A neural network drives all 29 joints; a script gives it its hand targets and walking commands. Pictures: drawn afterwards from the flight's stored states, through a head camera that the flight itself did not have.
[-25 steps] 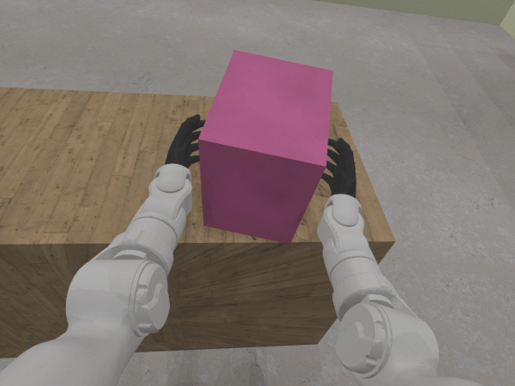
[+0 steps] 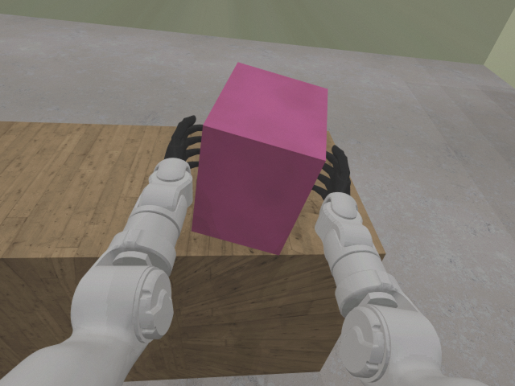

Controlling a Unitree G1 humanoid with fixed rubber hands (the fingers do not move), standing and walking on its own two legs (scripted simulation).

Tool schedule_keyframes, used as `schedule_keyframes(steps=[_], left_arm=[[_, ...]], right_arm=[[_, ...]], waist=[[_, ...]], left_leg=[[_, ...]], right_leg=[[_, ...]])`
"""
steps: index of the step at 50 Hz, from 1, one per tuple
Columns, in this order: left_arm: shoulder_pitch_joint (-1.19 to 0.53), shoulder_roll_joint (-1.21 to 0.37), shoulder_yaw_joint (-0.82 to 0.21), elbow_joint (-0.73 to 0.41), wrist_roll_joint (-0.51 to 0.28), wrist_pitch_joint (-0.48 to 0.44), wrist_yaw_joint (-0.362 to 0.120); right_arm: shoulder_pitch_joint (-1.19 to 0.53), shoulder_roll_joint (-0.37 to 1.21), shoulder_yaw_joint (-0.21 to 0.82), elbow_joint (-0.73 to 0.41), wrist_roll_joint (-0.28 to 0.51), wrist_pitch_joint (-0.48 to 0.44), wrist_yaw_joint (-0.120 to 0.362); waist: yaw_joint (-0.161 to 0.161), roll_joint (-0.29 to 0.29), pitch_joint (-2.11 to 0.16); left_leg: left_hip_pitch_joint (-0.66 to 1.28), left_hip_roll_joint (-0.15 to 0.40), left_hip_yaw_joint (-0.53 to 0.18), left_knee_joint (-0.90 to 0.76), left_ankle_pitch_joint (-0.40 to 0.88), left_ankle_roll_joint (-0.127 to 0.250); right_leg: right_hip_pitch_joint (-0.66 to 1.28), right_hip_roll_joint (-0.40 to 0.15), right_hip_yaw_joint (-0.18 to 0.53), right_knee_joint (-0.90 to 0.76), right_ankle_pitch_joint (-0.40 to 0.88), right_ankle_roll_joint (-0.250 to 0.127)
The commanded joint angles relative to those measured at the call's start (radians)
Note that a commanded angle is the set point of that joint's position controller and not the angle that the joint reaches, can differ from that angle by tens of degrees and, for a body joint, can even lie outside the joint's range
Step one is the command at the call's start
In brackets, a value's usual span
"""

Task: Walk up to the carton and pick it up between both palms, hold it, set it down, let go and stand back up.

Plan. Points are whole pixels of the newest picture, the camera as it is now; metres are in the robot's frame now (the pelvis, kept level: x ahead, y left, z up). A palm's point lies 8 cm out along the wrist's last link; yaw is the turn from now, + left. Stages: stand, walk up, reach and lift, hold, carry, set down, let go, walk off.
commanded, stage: reach and lift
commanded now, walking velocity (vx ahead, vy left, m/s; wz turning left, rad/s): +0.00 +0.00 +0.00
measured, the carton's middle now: (258, 160) +0.49 -0.04 +0.14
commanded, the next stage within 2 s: none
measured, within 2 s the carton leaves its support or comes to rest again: neither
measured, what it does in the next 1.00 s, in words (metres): stands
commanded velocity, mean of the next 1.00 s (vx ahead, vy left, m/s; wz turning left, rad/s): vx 0.00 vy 0.00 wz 0.00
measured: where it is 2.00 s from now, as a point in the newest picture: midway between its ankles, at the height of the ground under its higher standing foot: outside the picture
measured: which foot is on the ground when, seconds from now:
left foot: down 0.00-1.00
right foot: down 0.00-1.00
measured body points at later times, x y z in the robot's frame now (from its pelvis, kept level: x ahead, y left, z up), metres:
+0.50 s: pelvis -0.01 -0.01 +0.00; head -0.08 +0.03 +0.45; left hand +0.42 +0.10 +0.22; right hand +0.39 -0.16 +0.22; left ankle +0.04 +0.14 -0.74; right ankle +0.01 -0.12 -0.74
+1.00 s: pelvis -0.01 -0.01 +0.00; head -0.09 +0.02 +0.44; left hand +0.41 +0.11 +0.25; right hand +0.38 -0.15 +0.24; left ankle +0.04 +0.14 -0.74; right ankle +0.01 -0.12 -0.74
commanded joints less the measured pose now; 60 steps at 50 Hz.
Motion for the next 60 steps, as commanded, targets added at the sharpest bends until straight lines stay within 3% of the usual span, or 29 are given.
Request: schedule_keyframes(steps=[1,6,15,23,28,35,45,60], left_arm=[[-0.732,-0.717,-0.278,-0.220,-0.033,-0.008,-0.198],[-0.780,-0.703,-0.241,-0.241,-0.025,0.044,-0.203],[-0.832,-0.658,-0.149,-0.282,0.032,0.119,-0.211],[-0.834,-0.643,-0.143,-0.391,0.054,0.188,-0.214],[-0.803,-0.628,-0.151,-0.437,0.053,0.231,-0.222],[-0.779,-0.652,-0.195,-0.506,0.027,0.277,-0.226],[-0.765,-0.663,-0.180,-0.500,0.045,0.349,-0.233],[-0.829,-0.649,-0.173,-0.580,0.035,0.408,-0.231]], right_arm=[[-0.964,0.501,0.436,-0.283,0.081,0.010,0.188],[-1.035,0.498,0.417,-0.295,0.107,0.051,0.187],[-0.988,0.475,0.345,-0.165,0.109,0.123,0.195],[-0.968,0.436,0.370,-0.138,0.152,0.155,0.194],[-0.985,0.447,0.428,-0.206,0.199,0.169,0.176],[-1.033,0.466,0.499,-0.329,0.266,0.181,0.146],[-1.088,0.435,0.489,-0.354,0.292,0.215,0.133],[-1.097,0.434,0.507,-0.318,0.365,0.284,0.123]], waist=[[0.019,0.044,-0.552],[0.034,0.024,-0.498],[0.043,0.030,-0.362],[0.052,0.067,-0.339],[0.062,0.043,-0.345],[0.052,0.030,-0.393],[0.058,0.029,-0.328],[0.064,0.042,-0.347]], left_leg=[[0.381,-0.057,0.183,-0.115,0.171,-0.001],[0.367,-0.058,0.183,-0.135,0.099,0.014],[0.355,-0.057,0.191,-0.183,-0.007,0.023],[0.412,-0.061,0.194,-0.175,0.105,0.005],[0.410,-0.071,0.190,-0.166,0.157,0.012],[0.423,-0.079,0.175,-0.139,0.220,0.015],[0.410,-0.071,0.162,-0.139,0.167,0.023],[0.402,-0.071,0.150,-0.121,0.197,0.020]], right_leg=[[0.221,0.020,0.054,-0.068,0.276,0.039],[0.226,0.024,0.058,-0.079,0.198,0.043],[0.232,0.028,0.055,-0.096,0.069,0.044],[0.278,0.041,0.048,-0.089,0.124,0.047],[0.326,0.041,0.056,-0.085,0.186,0.058],[0.359,0.045,0.060,-0.080,0.260,0.066],[0.318,0.049,0.047,-0.102,0.141,0.058],[0.323,0.058,0.044,-0.101,0.148,0.058]])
